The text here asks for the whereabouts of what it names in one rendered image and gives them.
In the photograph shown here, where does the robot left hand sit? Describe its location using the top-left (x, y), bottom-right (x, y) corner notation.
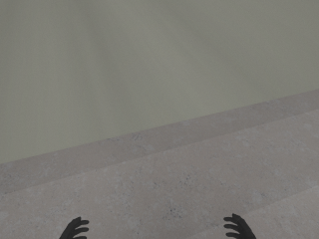
top-left (59, 216), bottom-right (90, 239)

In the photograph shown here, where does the robot right hand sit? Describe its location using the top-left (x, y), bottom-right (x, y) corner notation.
top-left (223, 213), bottom-right (256, 239)

